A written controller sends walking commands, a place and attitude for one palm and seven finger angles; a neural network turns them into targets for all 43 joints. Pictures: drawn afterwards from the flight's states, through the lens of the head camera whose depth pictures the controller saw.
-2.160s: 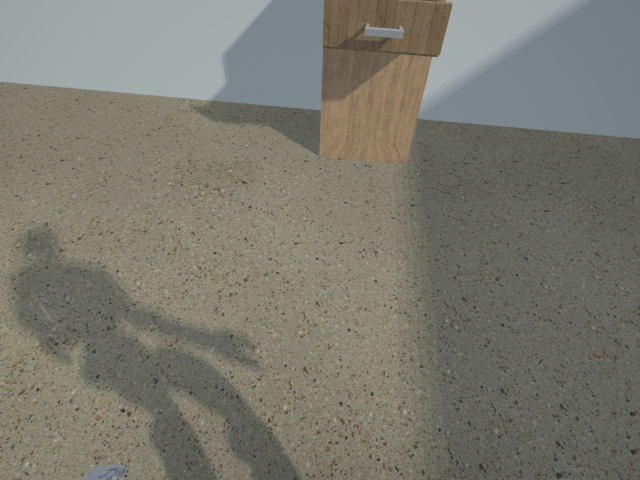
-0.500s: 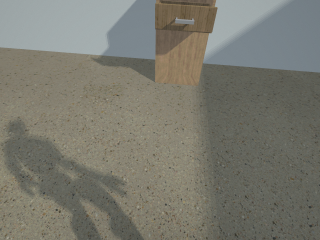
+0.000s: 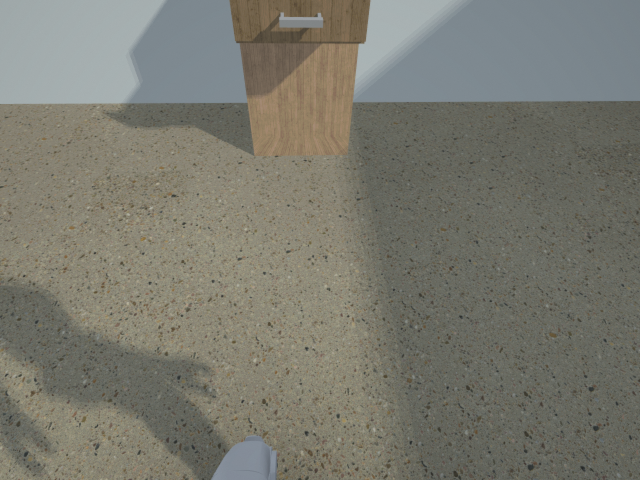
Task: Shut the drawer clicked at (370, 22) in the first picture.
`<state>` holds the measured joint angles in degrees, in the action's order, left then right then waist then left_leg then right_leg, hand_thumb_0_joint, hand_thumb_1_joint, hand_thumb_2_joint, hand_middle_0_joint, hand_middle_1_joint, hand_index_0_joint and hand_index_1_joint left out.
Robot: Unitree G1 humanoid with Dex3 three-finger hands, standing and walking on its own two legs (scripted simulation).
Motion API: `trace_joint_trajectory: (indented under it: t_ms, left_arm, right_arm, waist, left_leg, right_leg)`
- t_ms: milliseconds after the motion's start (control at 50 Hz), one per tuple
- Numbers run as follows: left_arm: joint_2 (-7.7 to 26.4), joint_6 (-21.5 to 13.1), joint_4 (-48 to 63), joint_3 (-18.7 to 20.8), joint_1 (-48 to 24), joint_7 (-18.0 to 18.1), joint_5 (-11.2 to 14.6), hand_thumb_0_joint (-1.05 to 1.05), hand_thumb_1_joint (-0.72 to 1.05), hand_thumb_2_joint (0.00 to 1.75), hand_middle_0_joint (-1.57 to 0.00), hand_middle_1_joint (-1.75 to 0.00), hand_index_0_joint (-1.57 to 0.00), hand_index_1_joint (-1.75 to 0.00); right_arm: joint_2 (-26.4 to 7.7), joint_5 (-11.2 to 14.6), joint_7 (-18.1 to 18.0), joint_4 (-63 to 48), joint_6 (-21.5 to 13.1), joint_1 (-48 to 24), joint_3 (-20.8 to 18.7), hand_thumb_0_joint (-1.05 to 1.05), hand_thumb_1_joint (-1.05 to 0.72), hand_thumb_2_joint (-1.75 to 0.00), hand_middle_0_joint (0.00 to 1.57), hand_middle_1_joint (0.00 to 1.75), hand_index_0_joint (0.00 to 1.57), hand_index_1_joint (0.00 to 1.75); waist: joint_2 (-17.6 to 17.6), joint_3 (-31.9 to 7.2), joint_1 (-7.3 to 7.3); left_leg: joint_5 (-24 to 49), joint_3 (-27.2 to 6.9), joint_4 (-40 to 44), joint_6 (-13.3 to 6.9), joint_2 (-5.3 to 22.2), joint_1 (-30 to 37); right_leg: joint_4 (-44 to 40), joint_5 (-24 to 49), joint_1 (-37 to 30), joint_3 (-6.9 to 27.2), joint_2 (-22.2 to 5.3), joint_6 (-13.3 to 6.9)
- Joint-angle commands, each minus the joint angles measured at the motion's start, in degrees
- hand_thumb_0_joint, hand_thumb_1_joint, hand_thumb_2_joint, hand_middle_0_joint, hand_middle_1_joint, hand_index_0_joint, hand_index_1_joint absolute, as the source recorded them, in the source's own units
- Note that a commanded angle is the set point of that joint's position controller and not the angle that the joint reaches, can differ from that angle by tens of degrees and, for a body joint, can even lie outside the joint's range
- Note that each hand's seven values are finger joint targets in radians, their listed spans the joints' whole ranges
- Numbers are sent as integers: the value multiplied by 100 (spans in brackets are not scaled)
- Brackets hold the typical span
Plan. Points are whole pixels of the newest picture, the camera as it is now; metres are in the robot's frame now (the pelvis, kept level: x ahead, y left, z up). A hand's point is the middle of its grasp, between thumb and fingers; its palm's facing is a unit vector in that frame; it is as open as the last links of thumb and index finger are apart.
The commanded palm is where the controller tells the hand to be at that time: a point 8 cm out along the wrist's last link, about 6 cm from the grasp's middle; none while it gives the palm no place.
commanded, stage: walk to a spot facing it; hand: left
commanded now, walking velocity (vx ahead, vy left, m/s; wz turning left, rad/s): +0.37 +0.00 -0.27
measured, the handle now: (301, 19) +1.30 +0.19 -0.01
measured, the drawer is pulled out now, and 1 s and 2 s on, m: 0.28 0.28 0.28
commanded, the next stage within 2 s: turn to face it in 1.38 s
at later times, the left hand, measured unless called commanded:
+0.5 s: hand (229, 331) +0.36 +0.19 -0.16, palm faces -0.21 -0.96 -0.19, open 7.4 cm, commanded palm none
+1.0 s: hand (258, 296) +0.45 +0.17 -0.19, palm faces -0.17 -0.97 -0.17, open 7.3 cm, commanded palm none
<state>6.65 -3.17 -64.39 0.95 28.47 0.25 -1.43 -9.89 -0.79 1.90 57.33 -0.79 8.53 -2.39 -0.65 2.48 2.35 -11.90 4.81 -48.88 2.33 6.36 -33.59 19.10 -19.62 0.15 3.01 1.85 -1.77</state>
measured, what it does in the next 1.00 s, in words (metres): walks ahead: left foot, then right foot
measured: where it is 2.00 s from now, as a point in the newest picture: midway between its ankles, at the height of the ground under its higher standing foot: (378, 318)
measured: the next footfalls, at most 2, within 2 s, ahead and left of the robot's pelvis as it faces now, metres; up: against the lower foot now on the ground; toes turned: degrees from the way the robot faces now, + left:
left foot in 0.10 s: +0.19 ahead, +0.14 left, +0.00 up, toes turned +6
right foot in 0.60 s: +0.36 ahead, -0.14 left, +0.00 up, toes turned -22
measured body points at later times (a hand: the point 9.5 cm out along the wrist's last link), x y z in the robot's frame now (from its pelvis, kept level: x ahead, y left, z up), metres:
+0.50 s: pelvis +0.21 +0.03 +0.00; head +0.23 +0.03 +0.45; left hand +0.37 +0.25 -0.14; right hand +0.10 -0.19 -0.15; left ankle +0.15 +0.14 -0.74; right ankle +0.29 -0.12 -0.70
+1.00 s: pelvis +0.43 -0.02 -0.01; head +0.44 +0.00 +0.44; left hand +0.46 +0.22 -0.17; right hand +0.44 -0.29 -0.14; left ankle +0.54 +0.07 -0.74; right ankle +0.32 -0.12 -0.74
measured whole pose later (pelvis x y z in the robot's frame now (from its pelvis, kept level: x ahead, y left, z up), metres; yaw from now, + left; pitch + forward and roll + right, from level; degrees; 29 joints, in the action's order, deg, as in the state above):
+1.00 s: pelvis +0.43 -0.02 -0.01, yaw -15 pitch -1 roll -2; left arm 11.4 -2.8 -63.5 3.2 20.8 -0.4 -1.2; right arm -11.7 -1.4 1.7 57.5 -2.6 11.6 -3.3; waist -0.4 0.7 1.1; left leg -13.0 8.3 -35.5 1.4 7.4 -23.4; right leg 27.0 -21.9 4.0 -6.8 -0.9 0.5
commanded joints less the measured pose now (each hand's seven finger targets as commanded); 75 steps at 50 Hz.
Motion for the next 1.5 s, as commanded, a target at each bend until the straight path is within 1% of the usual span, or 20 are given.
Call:
trace_joint_trajectory:
  t_ms: [0, 40, 80, 100, 240, 480, 540, 560, 600, 720, 880, 960, 1000, 1020, 1160, 1340, 1420, 1440, 1460, 1480]
  left_arm:
    - [1170, -98, 219, 316, 74, 116, -9, 0, 90, 90, -20, -30, -20, -30]
    - [1165, -92, 235, 360, -99, 106, 23, 0, 90, 90, -20, -30, -20, -30]
    - [612, -70, 379, 329, 357, 1, 124, 0, 90, 90, -20, -30, -20, -30]
    - [637, -114, 545, 309, 17, 9, 65, 0, 90, 90, -20, -30, -20, -30]
    - [347, 280, 601, 323, -579, -150, -75, 0, 90, 90, -20, -30, -20, -30]
    - [519, 233, 1293, 276, -2603, -240, -52, 0, 90, 90, -20, -30, -20, -30]
    - [694, 127, 1010, 316, -1775, -212, -63, 0, 90, 90, -20, -30, -20, -30]
    - [974, 56, 700, 396, -868, -175, -83, 0, 90, 90, -20, -30, -20, -30]
    - [2088, -18, 355, 641, 316, -56, 54, 0, 90, 90, -20, -30, -20, -30]
    - [990, -92, 599, 321, -1304, 46, -8, 0, 90, 90, -20, -30, -20, -30]
    - [1203, -109, 469, 355, -975, -7, -12, 0, 90, 90, -20, -30, -20, -30]
    - [1194, -49, 438, 380, -962, -28, 24, 0, 90, 90, -20, -30, -20, -30]
    - [661, -53, 699, 282, -929, -116, 90, 0, 90, 90, -20, -30, -20, -30]
    - [865, -32, 815, 288, -1250, -76, 34, 0, 90, 90, -20, -30, -20, -30]
    - [455, 225, 532, 311, -1067, -178, -37, 0, 90, 90, -20, -30, -20, -30]
    - [368, 225, 1015, 310, -2310, -218, -20, 0, 90, 90, -20, -30, -20, -30]
    - [672, 122, 737, 392, -1236, -186, -45, 0, 90, 90, -20, -30, -20, -30]
    - [1023, 48, 492, 494, -393, -148, -68, 0, 90, 90, -20, -30, -20, -30]
    - [1757, -30, 379, 665, 200, -62, -70, 0, 90, 90, -20, -30, -20, -30]
    - [1983, -15, 329, 647, 313, -23, 93, 0, 90, 90, -20, -30, -20, -30]
  right_arm:
    - [-335, 19, -26, -556, -267, -492, -92, 0, -90, -90, 20, 30, 20, 30]
    - [-563, -28, -142, -177, -332, 694, -160, 0, -90, -90, 20, 30, 20, 30]
    - [-1639, -145, -277, 214, -374, 2257, -402, 0, -90, -90, 20, 30, 20, 30]
    - [-1597, -65, -255, 202, -295, 2164, -360, 0, -90, -90, 20, 30, 20, 30]
    - [-367, -63, -316, 83, -484, 939, -109, 0, -90, -90, 20, 30, 20, 30]
    - [-738, -133, -264, 480, -386, 1852, -163, 0, -90, -90, 20, 30, 20, 30]
    - [-828, -102, -265, 542, -335, 1818, -141, 0, -90, -90, 20, 30, 20, 30]
    - [-796, -48, -231, 522, -348, 1705, -134, 0, -90, -90, 20, 30, 20, 30]
    - [-439, 49, -201, 140, -404, 1542, -32, 0, -90, -90, 20, 30, 20, 30]
    - [-103, -80, -159, 326, -108, 1456, -106, 0, -90, -90, 20, 30, 20, 30]
    - [-166, -61, 11, -163, -191, 436, -110, 0, -90, -90, 20, 30, 20, 30]
    - [-539, -83, -71, 66, -309, 1232, -170, 0, -90, -90, 20, 30, 20, 30]
    - [-1647, -172, -190, 356, -338, 2595, -404, 0, -90, -90, 20, 30, 20, 30]
    - [-1538, -129, -251, 374, -290, 2507, -361, 0, -90, -90, 20, 30, 20, 30]
    - [-559, -47, -314, 181, -480, 1267, -103, 0, -90, -90, 20, 30, 20, 30]
    - [-547, -93, -282, 530, -371, 1806, -174, 0, -90, -90, 20, 30, 20, 30]
    - [-725, -68, -280, 494, -304, 1587, -209, 0, -90, -90, 20, 30, 20, 30]
    - [-662, -24, -240, 462, -315, 1531, -177, 0, -90, -90, 20, 30, 20, 30]
    - [-209, 71, -215, 305, -340, 1787, -95, 0, -90, -90, 20, 30, 20, 30]
    - [-290, 97, -250, 207, -306, 1615, -79, 0, -90, -90, 20, 30, 20, 30]
  waist:
    - [-700, 360, -102]
    - [-445, -196, -615]
    - [1742, -1554, -945]
    - [1500, -1270, -871]
    - [710, 234, -61]
    - [653, 488, -550]
    - [447, -67, -81]
    - [291, -619, 338]
    - [-1372, -1600, 565]
    - [-493, -16, -414]
    - [-702, 311, -197]
    - [136, 54, -662]
    - [2341, -610, -1056]
    - [1867, -562, -1061]
    - [716, 166, -223]
    - [738, 623, -486]
    - [486, -63, 107]
    - [64, -563, 516]
    - [-1521, -1377, 596]
    - [-1329, -1633, 500]
  left_leg:
    - [-2, 218, 1040, -183, -271, 897]
    - [251, 290, 1760, -289, -467, 2511]
    - [-87, -2747, 2597, -1114, 1932, 5025]
    - [-1091, -3391, 3389, -1372, 2306, 4292]
    - [-475, -578, 3959, -926, 1256, 1578]
    - [1103, 352, 3628, -944, 1308, 3089]
    - [2811, 742, 2169, -705, 1083, 3133]
    - [2834, 988, 915, -492, 867, 2491]
    - [-2082, 642, -2316, -124, -250, -284]
    - [-550, -102, -1639, -56, 443, 362]
    - [-103, 235, 790, -80, 187, 783]
    - [-142, 487, 1882, -193, -126, 2705]
    - [-1143, -2695, 3495, -1070, 2087, 4253]
    - [-1672, -3148, 3719, -1262, 2291, 3988]
    - [360, -148, 3903, -844, 1285, 2544]
    - [1335, 720, 3662, -851, 1333, 3022]
    - [3100, 1102, 1774, -612, 1156, 2960]
    - [2611, 1258, 436, -396, 906, 2225]
    - [-945, 1205, -1612, -127, 74, 588]
    - [-2277, 347, -2695, -149, -212, 243]
  right_leg:
    - [-315, 2639, 625, 778, -1265, -672]
    - [1078, 3387, 899, 434, -926, -476]
    - [4477, -523, 2918, -426, 123, -59]
    - [5408, -1257, 3246, -130, 35, -155]
    - [5027, 520, 3144, -232, -884, 76]
    - [1897, 750, 3029, -956, -710, 80]
    - [1100, 701, 1471, -1357, -229, -144]
    - [966, 916, 69, -1082, -381, -329]
    - [31, 1675, -2029, 2550, -2793, -1416]
    - [-736, 987, 1374, 148, -1765, -690]
    - [-768, 225, 1325, 49, -1648, -681]
    - [705, 959, 1711, -315, -1256, -433]
    - [4156, -1188, 3466, -1100, -109, 66]
    - [5099, -1264, 3818, -458, -332, -15]
    - [4695, 609, 3496, -430, -953, 206]
    - [2161, 978, 3190, -1015, -770, 109]
    - [1438, 881, 1320, -1412, -217, -183]
    - [1209, 1189, -5, -1083, -442, -295]
    - [716, 2073, -1435, 1431, -2191, -884]
    - [83, 2969, -1306, 2263, -2823, -1329]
